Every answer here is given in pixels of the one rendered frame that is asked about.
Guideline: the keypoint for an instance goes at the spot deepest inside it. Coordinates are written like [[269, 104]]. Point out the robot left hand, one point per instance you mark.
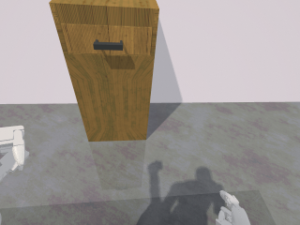
[[12, 148]]

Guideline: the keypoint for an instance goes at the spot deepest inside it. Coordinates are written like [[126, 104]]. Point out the robot right hand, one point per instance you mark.
[[237, 216]]

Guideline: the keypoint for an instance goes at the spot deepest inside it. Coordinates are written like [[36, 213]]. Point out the handle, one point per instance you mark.
[[108, 46]]

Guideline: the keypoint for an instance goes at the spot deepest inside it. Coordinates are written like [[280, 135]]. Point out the drawer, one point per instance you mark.
[[80, 38]]

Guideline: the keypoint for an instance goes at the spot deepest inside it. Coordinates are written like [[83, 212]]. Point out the cabinet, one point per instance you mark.
[[113, 91]]

